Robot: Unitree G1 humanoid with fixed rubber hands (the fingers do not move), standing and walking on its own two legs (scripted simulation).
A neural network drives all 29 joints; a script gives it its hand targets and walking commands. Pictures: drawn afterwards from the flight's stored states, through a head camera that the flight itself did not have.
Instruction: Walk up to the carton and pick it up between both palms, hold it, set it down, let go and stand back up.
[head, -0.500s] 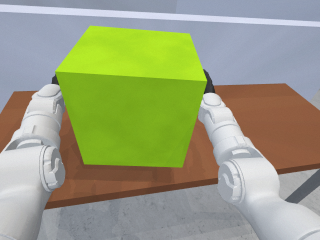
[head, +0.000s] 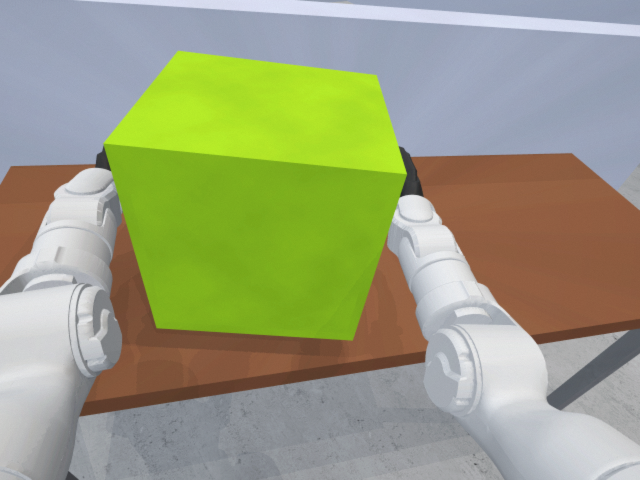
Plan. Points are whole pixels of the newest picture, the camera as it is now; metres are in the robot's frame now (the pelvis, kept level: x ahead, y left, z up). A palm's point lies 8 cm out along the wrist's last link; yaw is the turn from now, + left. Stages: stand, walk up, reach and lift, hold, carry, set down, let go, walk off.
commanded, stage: set down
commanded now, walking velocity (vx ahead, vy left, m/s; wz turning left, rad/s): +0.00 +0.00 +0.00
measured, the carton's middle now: (268, 199) +0.45 +0.04 +0.13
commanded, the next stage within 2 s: none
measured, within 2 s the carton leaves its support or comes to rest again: rests again in 1.60 s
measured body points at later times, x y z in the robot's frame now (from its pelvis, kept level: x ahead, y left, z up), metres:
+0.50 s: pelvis +0.00 +0.00 +0.00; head -0.01 +0.04 +0.45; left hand +0.45 +0.23 +0.15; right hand +0.41 -0.14 +0.14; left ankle +0.04 +0.12 -0.75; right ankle -0.06 -0.13 -0.75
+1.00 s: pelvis +0.00 +0.00 +0.00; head +0.00 +0.04 +0.45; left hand +0.46 +0.23 +0.14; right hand +0.41 -0.14 +0.12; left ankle +0.04 +0.12 -0.75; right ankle -0.06 -0.13 -0.75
